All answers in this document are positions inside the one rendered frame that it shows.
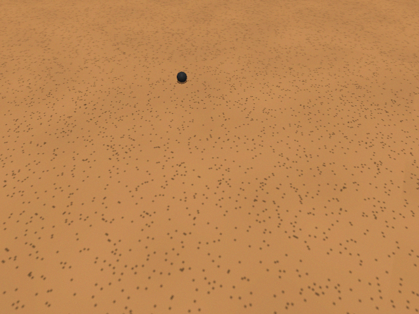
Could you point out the ball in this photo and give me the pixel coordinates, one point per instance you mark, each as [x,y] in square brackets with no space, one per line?
[181,76]

